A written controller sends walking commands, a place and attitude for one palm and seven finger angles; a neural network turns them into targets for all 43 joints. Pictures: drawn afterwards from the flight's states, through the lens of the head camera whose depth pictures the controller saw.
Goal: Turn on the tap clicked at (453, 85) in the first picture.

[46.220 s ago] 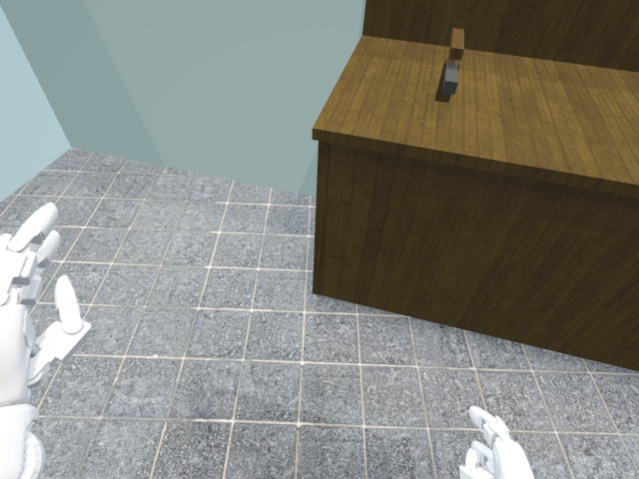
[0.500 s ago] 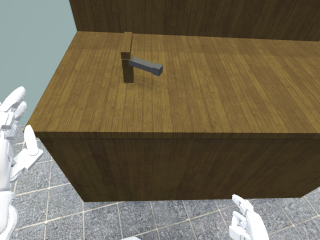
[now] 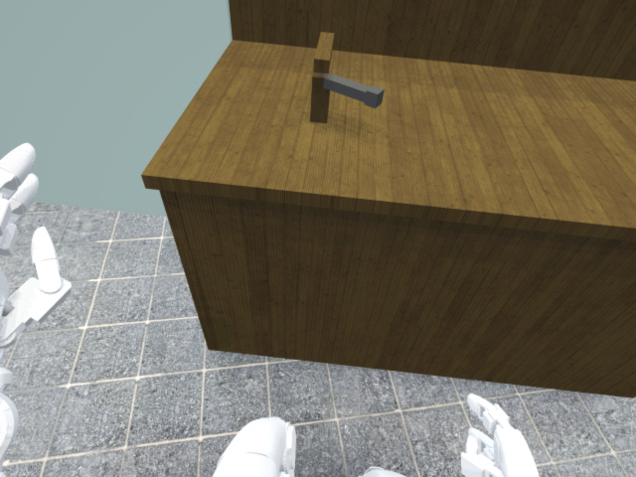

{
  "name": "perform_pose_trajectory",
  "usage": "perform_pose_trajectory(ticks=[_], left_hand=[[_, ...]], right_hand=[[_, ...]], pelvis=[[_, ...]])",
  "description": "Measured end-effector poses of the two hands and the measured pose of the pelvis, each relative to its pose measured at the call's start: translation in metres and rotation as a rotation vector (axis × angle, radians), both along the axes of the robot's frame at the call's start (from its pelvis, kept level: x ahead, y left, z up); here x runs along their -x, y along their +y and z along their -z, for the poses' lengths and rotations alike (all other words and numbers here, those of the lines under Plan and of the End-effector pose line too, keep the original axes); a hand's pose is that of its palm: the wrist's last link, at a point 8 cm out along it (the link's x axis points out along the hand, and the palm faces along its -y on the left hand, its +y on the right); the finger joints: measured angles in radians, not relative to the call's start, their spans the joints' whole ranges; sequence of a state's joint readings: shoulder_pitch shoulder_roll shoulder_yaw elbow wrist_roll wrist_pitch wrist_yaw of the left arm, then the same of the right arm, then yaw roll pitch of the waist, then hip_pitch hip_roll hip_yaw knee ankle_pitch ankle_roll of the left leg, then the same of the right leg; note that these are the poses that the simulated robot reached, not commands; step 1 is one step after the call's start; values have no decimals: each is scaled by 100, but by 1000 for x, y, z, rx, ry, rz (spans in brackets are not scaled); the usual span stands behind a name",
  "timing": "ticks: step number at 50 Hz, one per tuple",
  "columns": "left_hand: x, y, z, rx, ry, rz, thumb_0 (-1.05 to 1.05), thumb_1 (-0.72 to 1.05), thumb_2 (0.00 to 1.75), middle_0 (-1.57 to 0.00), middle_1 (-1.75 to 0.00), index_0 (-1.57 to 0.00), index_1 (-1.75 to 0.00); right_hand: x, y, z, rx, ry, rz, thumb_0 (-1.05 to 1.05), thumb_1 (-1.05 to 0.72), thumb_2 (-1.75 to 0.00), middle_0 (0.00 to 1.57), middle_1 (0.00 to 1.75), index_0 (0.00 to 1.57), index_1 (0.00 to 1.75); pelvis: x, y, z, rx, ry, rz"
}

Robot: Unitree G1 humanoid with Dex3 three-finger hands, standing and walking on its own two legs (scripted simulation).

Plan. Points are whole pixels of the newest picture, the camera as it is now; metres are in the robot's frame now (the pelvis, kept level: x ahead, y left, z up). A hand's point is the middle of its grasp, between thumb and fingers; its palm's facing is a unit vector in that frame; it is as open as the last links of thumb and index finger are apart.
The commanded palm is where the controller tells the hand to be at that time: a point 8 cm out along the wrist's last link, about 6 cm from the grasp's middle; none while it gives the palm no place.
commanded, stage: come to a stop and stand still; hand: left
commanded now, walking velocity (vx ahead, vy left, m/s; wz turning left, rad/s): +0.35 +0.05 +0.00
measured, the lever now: (374, 97) +0.74 +0.00 +0.14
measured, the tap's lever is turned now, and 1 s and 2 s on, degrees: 62 62 62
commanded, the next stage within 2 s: look again from close up in 1.04 s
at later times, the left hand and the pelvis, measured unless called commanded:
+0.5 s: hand (30, 301) +0.17 +0.25 +0.22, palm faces +0.22 -0.89 -0.41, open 7.4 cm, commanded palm +0.13 +0.28 +0.22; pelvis -0.09 +0.05 +0.06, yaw -14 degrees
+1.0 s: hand (154, 242) +0.25 +0.19 +0.22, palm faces +0.22 -0.88 -0.41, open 7.4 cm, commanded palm +0.18 +0.24 +0.22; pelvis -0.05 +0.02 +0.03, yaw -15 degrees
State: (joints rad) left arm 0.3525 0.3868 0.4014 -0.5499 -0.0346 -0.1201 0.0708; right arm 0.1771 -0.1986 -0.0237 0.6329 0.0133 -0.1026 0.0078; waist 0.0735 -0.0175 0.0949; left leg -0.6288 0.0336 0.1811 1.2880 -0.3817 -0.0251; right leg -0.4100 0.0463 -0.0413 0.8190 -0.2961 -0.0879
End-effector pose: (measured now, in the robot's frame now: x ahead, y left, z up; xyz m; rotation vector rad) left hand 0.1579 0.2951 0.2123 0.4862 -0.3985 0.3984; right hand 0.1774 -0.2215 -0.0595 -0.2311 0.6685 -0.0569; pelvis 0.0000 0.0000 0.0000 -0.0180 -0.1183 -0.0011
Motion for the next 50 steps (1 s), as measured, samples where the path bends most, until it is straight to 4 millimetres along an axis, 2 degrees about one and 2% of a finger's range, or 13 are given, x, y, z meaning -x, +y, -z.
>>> perform_pose_trajectory(ticks=[3, 6, 11, 15, 19, 22, 24, 28, 32, 35, 41, 46, 50], left_hand=[[10, 11, -1, 59, -36, 22, 1, 88, 90, -21, -30, -21, -30], [6, 17, -7, 113, -85, 75, 1, 89, 90, -21, -30, -21, -30], [-7, 5, -26, 66, -116, 231, 2, 89, 90, -21, -30, -21, -30], [-1, -4, -35, 15, -49, 335, 1, 89, 90, -21, -30, -21, -30], [14, 5, -26, -21, 65, 319, 1, 89, 90, -21, -30, -21, -30], [20, 11, -22, -29, 111, 270, 1, 88, 90, -21, -30, -21, -30], [21, 9, -24, -19, 100, 243, 1, 88, 90, -21, -30, -21, -30], [12, -13, -31, 7, 32, 233, 2, 89, 90, -21, -30, -21, -30], [-2, -44, -26, -18, -13, 272, 1, 89, 90, -21, -30, -21, -30], [-10, -59, -19, -11, 20, 315, 1, 89, 90, -21, -30, -21, -30], [-19, -59, -19, -53, 63, 340, 1, 88, 90, -22, -30, -22, -30], [-41, -49, -18, -59, 3, 312, 1, 88, 90, -22, -30, -22, -30], [-57, -53, -19, -48, 14, 271, 1, 88, 90, -21, -30, -21, -30]], right_hand=[[27, 13, -16, 17, 16, 16, 2, -90, -90, 20, 30, 20, 30], [54, 23, -31, 38, -49, 51, 2, -90, -90, 20, 30, 20, 30], [114, 34, -42, -5, -122, 189, 2, -90, -90, 20, 30, 20, 30], [175, 36, -41, -24, 0, 277, 1, -90, -90, 20, 30, 20, 30], [233, 29, -36, -4, 162, 374, 1, -90, -90, 20, 30, 20, 30], [263, 23, -33, 19, 261, 422, 2, -90, -90, 20, 30, 20, 30], [273, 19, -33, 32, 295, 434, 2, -90, -90, 20, 30, 20, 30], [265, 5, -27, 34, 265, 429, 2, -90, -90, 20, 30, 20, 30], [233, -18, -10, 11, 161, 413, 2, -90, -90, 20, 30, 20, 30], [206, -30, -6, -7, 120, 415, 2, -90, -90, 20, 30, 20, 30], [160, -33, -22, -9, 57, 392, 2, -90, -90, 20, 30, 20, 30], [123, -26, -16, 9, 24, 354, 1, -90, -90, 20, 30, 20, 30], [103, -12, -12, -48, 5, 300, 1, -90, -90, 19, 30, 20, 30]], pelvis=[[18, 10, -13, -31, 61, 51], [36, 27, -19, -31, 108, 105], [69, 48, -27, -64, 41, 172], [81, 56, -44, -9, 70, 165], [89, 57, -52, 18, 113, 205], [93, 53, -56, 30, 130, 228], [93, 49, -58, 35, 134, 237], [90, 36, -55, 33, 131, 237], [88, 21, -35, 8, 130, 226], [84, 19, -32, 19, 114, 234], [63, 16, -35, -20, 98, 271], [49, 21, -24, -48, 71, 279], [47, 15, -27, -56, 68, 266]])
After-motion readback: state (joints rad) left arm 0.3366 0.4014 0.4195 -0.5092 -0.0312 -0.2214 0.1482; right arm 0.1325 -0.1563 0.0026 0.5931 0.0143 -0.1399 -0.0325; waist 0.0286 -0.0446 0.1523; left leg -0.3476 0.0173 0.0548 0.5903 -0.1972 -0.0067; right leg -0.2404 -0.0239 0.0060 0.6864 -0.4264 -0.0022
